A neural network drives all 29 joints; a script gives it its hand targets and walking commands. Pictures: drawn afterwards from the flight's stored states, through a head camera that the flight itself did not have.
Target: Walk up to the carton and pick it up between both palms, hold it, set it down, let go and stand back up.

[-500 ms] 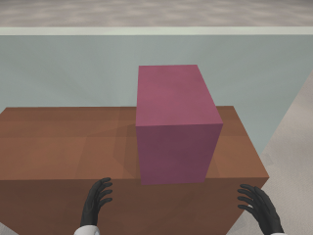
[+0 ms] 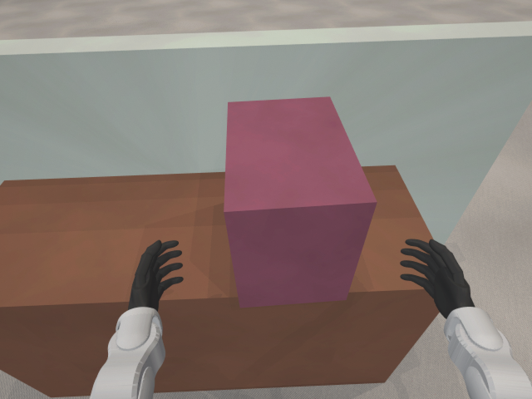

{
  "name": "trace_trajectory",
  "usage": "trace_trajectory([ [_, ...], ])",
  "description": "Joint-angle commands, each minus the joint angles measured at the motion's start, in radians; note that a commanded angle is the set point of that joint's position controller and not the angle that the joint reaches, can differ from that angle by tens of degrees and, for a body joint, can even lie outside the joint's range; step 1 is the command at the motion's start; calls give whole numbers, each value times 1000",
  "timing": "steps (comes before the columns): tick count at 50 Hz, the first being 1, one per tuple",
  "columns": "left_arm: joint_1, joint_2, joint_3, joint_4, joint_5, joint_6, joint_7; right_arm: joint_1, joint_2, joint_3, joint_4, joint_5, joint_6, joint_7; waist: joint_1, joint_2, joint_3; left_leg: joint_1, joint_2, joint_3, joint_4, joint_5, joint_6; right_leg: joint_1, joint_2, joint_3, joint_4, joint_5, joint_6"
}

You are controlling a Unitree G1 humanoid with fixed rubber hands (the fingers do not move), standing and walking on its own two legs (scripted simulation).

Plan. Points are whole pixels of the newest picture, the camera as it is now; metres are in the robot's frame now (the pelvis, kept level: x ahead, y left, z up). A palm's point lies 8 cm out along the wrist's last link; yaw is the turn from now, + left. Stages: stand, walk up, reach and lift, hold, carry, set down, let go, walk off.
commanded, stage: reach and lift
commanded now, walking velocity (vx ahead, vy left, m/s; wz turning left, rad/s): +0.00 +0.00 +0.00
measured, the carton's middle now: (286, 199) +0.51 +0.01 +0.01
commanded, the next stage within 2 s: none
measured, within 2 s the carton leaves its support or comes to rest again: neither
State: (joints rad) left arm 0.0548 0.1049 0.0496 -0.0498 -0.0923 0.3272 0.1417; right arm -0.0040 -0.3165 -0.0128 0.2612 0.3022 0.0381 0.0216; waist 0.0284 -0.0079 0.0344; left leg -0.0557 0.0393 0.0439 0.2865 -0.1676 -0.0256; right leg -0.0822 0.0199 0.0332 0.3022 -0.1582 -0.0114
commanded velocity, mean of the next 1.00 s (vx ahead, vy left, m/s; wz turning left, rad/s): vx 0.00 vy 0.00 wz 0.00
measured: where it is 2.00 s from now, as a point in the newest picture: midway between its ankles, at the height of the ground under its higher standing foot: outside the picture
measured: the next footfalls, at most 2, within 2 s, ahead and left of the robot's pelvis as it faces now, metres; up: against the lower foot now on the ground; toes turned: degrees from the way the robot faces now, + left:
none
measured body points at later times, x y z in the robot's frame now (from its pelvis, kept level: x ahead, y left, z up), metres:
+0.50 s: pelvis -0.01 +0.00 +0.00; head -0.01 +0.00 +0.45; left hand +0.33 +0.21 +0.12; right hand +0.36 -0.22 +0.11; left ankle +0.00 +0.13 -0.75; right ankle +0.01 -0.11 -0.75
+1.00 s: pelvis -0.01 +0.00 +0.00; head +0.00 +0.01 +0.45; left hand +0.39 +0.22 +0.17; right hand +0.43 -0.21 +0.16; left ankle +0.00 +0.13 -0.75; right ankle +0.01 -0.11 -0.75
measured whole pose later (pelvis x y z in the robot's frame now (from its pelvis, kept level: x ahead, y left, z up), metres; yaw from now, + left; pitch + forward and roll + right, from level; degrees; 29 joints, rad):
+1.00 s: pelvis -0.01 +0.00 +0.00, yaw +0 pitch +3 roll +0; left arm -0.68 0.24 0.16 0.25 -0.16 0.71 0.15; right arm -0.76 -0.48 0.05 0.69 0.46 0.32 0.01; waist 0.04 -0.02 -0.04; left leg -0.23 0.05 0.04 0.34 -0.17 -0.03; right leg -0.23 0.03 0.03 0.32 -0.14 -0.01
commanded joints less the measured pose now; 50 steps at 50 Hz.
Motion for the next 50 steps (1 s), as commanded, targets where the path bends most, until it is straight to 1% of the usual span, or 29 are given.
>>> trace_trajectory([
  [1, -265, 70, 49, -206, -3, 20, -8, -284, -150, -58, -190, 22, -4, -15, 3, -20, -208, 106, -44, 1, 4, 220, 9, -20, 15, 1, -42, 190, 2],
  [3, -264, 63, 56, -205, -7, 59, -10, -298, -173, -55, -184, 32, 18, -18, 1, -36, -217, 116, -42, 0, 2, 217, 13, -25, 21, -2, -44, 184, 3],
  [4, -314, 74, 72, -194, -11, 75, -10, -346, -175, -53, -186, 35, 29, -22, 7, -49, -228, 99, -42, 4, 2, 203, 19, -15, 17, 6, -41, 184, 8],
  [6, -367, 74, 74, -171, -17, 110, -13, -395, -181, -52, -145, 39, 59, -23, 8, -46, -220, 99, -39, 0, -4, 176, 21, -37, 18, 5, -43, 141, 5],
  [7, -341, 70, 76, -190, -14, 129, -10, -385, -184, -44, -144, 51, 70, -22, 10, -26, -244, 116, -38, 0, 1, 189, 18, -37, 22, 5, -40, 152, 2],
  [10, -408, 81, 98, -212, -10, 168, -9, -457, -204, -43, -142, 63, 94, -28, 10, -27, -267, 116, -39, -2, 13, 237, 12, -21, 22, 4, -29, 215, 7],
  [11, -423, 88, 108, -187, -14, 178, -16, -472, -207, -48, -116, 61, 103, -29, 3, -43, -267, 110, -39, -1, 16, 227, 20, -22, 22, 4, -28, 219, 12],
  [12, -458, 89, 114, -176, -7, 194, -15, -507, -211, -50, -96, 65, 115, -30, 0, -36, -253, 96, -42, 4, 7, 204, 21, -20, 22, 4, -30, 200, 13],
  [13, -471, 93, 115, -187, -12, 205, -15, -522, -206, -41, -104, 70, 124, -30, 5, -42, -266, 94, -42, 5, 7, 195, 22, -20, 21, 6, -31, 196, 16],
  [15, -504, 102, 114, -170, -22, 225, -19, -571, -212, -41, -91, 73, 138, -34, -4, -55, -284, 84, -43, 7, 10, 196, 27, -8, 16, 9, -20, 232, 24],
  [19, -594, 124, 124, -187, -28, 259, -11, -651, -241, -52, -75, 87, 164, -31, 0, -15, -326, 83, -42, 8, 12, 185, 20, -23, 18, 3, -15, 201, 20],
  [21, -656, 137, 125, -146, -31, 273, -8, -702, -248, -60, -11, 85, 180, -29, -10, -22, -320, 64, -40, 7, 9, 145, 24, -35, 17, 2, -19, 160, 23],
  [23, -699, 139, 127, -140, -42, 286, -5, -751, -254, -44, -16, 89, 192, -24, 1, -40, -355, 58, -38, 10, 9, 149, 28, -25, 17, 4, -12, 168, 27],
  [25, -759, 164, 138, -90, -44, 296, -1, -811, -266, -54, 36, 90, 201, -20, -1, -37, -361, 46, -38, 12, 12, 130, 29, -36, 19, 1, -12, 150, 28],
  [26, -760, 165, 138, -90, -46, 302, 2, -816, -267, -48, 35, 96, 205, -19, 9, -44, -378, 53, -33, 11, 14, 139, 31, -33, 20, 1, -10, 157, 28],
  [27, -779, 168, 128, -98, -45, 302, 3, -828, -270, -47, 40, 93, 205, -18, 5, -29, -390, 57, -34, 11, 19, 157, 25, -31, 21, -3, 0, 183, 29],
  [30, -836, 172, 147, -37, -42, 325, 0, -882, -286, -33, 93, 104, 217, -16, 11, -36, -385, 39, -38, 13, 28, 174, 23, -12, 21, -8, -1, 212, 31],
  [33, -934, 196, 144, 33, -43, 335, 2, -971, -303, -41, 151, 110, 229, -14, 6, -29, -392, 18, -37, 13, 25, 136, 22, -30, 18, -11, 1, 182, 34],
  [36, -926, 205, 140, -13, -43, 341, 7, -964, -326, -34, 153, 124, 224, -12, 4, -3, -474, 72, -37, 5, 53, 245, 8, -3, 34, -28, 18, 292, 27],
  [37, -922, 195, 139, 9, -41, 346, 4, -964, -331, -24, 180, 132, 228, -8, 3, -15, -463, 78, -34, -1, 56, 265, 8, 3, 36, -29, 20, 328, 25],
  [38, -993, 200, 134, 35, -48, 349, -1, -1024, -337, -24, 194, 132, 232, -9, -6, -25, -455, 65, -35, -1, 56, 246, 10, -11, 34, -29, 12, 316, 25],
  [40, -1038, 226, 142, 84, -48, 346, 1, -1088, -339, -12, 200, 140, 235, -8, 16, -34, -444, 26, -38, 5, 49, 195, 16, -18, 29, -25, 8, 258, 30],
  [41, -1029, 229, 141, 101, -55, 346, 3, -1082, -344, -23, 214, 131, 233, -7, 13, -51, -459, 18, -37, 3, 50, 195, 17, -1, 28, -25, 15, 271, 29],
  [43, -1089, 238, 137, 95, -60, 341, 12, -1120, -347, -22, 244, 140, 239, -3, 12, -20, -497, 32, -34, 3, 55, 210, 10, -10, 31, -28, 18, 270, 21],
  [45, -1112, 259, 140, 130, -77, 337, 6, -1151, -343, -2, 235, 148, 237, -5, 26, -53, -516, 13, -37, 6, 62, 230, 16, 21, 25, -23, 27, 326, 29],
  [46, -1111, 252, 137, 132, -67, 334, 5, -1142, -345, 0, 272, 151, 241, -4, 24, -35, -516, 22, -38, 6, 64, 243, 11, 22, 28, -25, 27, 343, 26],
  [48, -1163, 276, 128, 130, -74, 335, 6, -1198, -350, 4, 264, 167, 235, -7, 20, -18, -554, 28, -39, 4, 75, 265, 4, 18, 28, -28, 35, 362, 24],
  [49, -1176, 279, 131, 153, -69, 340, 5, -1208, -351, 4, 292, 166, 240, -10, 18, -7, -545, 26, -39, 4, 73, 258, 1, 18, 25, -28, 29, 361, 22],
  [50, -1184, 288, 131, 173, -72, 342, 4, -1220, -366, -7, 307, 160, 239, -11, 16, -19, -543, 19, -35, -1, 73, 261, 2, 22, 29, -32, 31, 378, 24],
])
